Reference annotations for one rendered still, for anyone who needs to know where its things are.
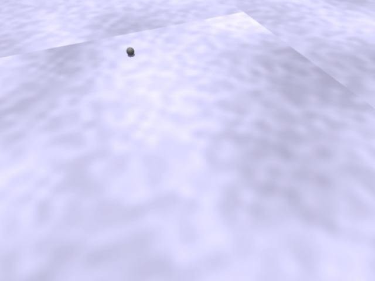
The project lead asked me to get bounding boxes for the ball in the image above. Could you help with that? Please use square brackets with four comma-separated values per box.
[127, 47, 134, 55]

